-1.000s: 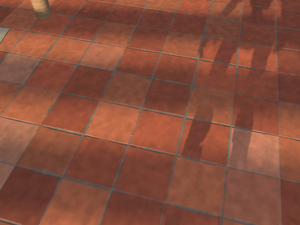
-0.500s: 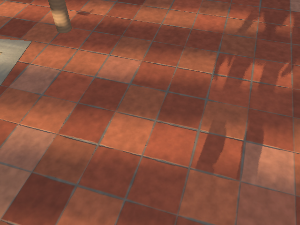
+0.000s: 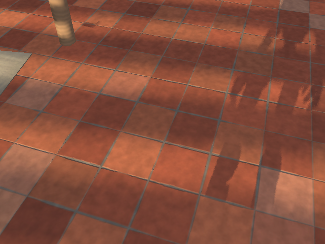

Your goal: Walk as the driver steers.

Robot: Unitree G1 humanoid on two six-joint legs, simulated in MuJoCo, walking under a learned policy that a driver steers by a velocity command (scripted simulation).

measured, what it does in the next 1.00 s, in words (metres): walks ahead: right foot, then left foot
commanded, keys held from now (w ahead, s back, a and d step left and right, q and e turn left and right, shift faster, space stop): w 0.12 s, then no key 0.58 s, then e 0.04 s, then w+e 0.26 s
